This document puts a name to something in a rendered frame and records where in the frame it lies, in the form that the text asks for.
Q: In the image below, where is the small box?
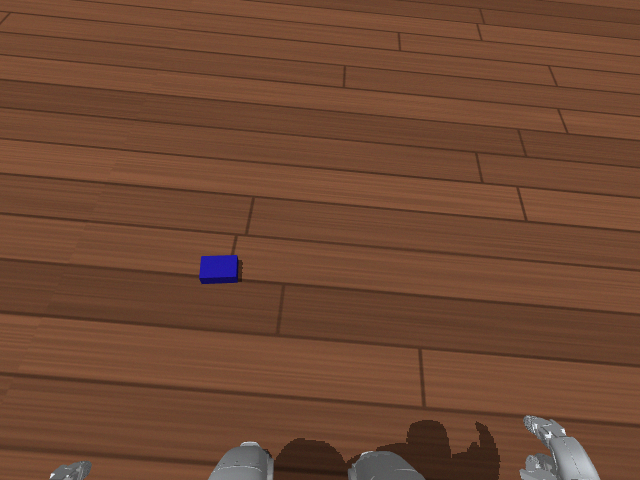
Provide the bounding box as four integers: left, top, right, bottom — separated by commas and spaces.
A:
199, 255, 239, 284

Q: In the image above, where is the left robot hand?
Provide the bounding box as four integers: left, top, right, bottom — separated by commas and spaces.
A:
49, 461, 92, 480

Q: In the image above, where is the right robot hand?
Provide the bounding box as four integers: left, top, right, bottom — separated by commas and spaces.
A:
519, 415, 600, 480

